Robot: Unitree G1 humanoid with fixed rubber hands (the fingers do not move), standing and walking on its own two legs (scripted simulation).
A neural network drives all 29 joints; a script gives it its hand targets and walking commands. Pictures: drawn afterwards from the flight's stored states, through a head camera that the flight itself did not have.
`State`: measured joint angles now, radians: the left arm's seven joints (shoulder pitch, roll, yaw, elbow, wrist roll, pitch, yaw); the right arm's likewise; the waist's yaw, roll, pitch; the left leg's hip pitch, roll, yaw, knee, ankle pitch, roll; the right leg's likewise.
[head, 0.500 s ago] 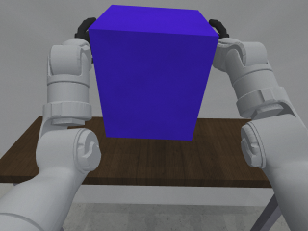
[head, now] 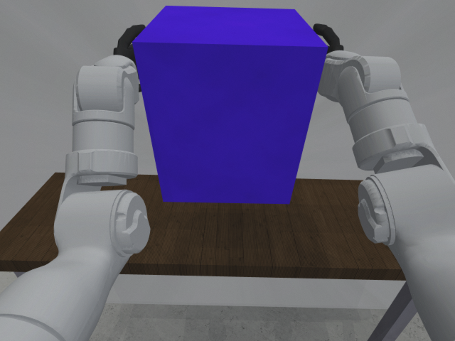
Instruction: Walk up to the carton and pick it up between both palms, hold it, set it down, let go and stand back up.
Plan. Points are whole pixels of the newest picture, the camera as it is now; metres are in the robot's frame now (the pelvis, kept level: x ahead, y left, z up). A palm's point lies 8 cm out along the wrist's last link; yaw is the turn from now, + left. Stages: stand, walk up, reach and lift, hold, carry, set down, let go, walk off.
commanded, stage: hold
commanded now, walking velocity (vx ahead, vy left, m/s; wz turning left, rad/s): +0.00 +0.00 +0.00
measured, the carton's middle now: (228, 106) +0.37 -0.01 +0.30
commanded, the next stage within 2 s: none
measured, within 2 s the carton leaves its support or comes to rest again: neither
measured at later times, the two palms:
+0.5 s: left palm (126, 72) +0.37 +0.15 +0.36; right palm (324, 78) +0.36 -0.15 +0.35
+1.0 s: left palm (126, 75) +0.36 +0.15 +0.35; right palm (325, 75) +0.36 -0.15 +0.36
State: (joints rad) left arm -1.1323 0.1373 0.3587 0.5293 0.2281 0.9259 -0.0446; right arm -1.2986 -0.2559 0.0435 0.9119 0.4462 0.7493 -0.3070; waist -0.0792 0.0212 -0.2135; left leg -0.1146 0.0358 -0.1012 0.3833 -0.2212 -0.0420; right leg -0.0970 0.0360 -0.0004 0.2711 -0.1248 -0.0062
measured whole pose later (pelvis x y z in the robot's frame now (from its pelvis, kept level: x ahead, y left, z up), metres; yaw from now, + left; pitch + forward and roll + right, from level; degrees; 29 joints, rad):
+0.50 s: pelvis +0.00 +0.00 +0.00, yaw +1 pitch -2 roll -1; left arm -1.18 0.16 0.37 0.61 0.23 0.91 -0.05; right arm -1.30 -0.24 0.03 0.94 0.43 0.75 -0.31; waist -0.07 0.03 -0.21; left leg -0.13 0.04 -0.11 0.37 -0.21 -0.05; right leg -0.11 0.04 0.00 0.27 -0.12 -0.01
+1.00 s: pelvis +0.00 +0.00 +0.00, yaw +0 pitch -3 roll -2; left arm -1.13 0.14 0.36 0.52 0.23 0.94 -0.05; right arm -1.28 -0.26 0.07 0.90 0.47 0.76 -0.31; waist -0.08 0.02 -0.20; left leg -0.10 0.04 -0.11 0.38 -0.22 -0.04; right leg -0.08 0.04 0.01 0.26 -0.12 -0.01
